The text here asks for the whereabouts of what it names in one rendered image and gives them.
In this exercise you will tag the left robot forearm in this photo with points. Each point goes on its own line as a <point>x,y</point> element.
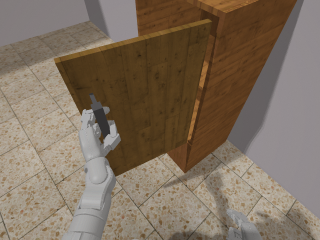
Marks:
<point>93,208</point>

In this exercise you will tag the robot left hand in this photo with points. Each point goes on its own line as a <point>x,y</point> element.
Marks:
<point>90,133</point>

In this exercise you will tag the robot right hand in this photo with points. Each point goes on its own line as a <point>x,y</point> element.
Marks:
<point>248,229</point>

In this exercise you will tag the handle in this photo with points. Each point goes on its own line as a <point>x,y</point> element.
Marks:
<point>100,115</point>

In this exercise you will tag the cupboard door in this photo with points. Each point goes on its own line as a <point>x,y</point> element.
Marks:
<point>150,84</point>

